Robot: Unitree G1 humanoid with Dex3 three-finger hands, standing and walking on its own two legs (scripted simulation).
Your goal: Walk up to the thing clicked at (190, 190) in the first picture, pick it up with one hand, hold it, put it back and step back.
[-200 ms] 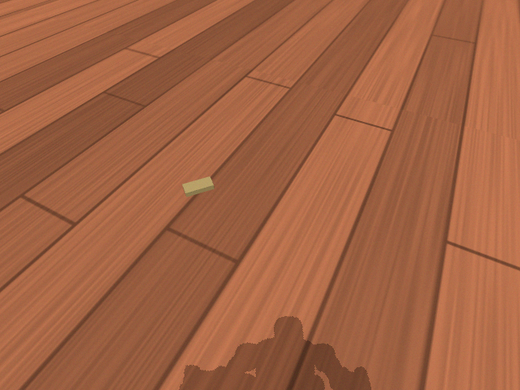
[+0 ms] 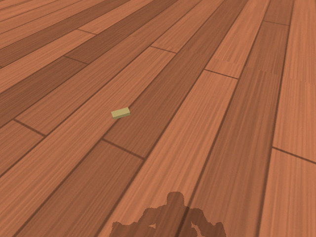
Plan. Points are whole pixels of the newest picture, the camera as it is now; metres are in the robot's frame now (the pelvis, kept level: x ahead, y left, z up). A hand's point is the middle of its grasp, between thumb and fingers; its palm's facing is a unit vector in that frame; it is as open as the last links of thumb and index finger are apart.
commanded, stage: stand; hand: left
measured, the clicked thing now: (120, 113) +1.22 +0.35 -0.77
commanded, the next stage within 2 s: walk up in 0.92 s
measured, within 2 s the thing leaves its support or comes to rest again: neither
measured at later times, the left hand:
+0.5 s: hand out of the picture +0.08 +0.25 -0.16, palm faces -0.03 -0.94 -0.34, open 7.4 cm
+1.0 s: hand out of the picture +0.10 +0.26 -0.15, palm faces +0.02 -0.94 -0.34, open 7.4 cm
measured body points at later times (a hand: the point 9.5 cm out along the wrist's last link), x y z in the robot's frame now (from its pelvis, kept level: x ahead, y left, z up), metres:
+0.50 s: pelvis +0.01 +0.00 +0.00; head +0.03 +0.00 +0.45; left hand +0.08 +0.30 -0.13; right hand +0.09 -0.30 -0.13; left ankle +0.01 +0.12 -0.75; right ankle +0.00 -0.12 -0.75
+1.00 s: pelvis +0.03 +0.00 +0.00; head +0.04 +0.00 +0.45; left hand +0.10 +0.31 -0.13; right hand +0.10 -0.30 -0.13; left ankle +0.01 +0.12 -0.75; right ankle +0.00 -0.12 -0.74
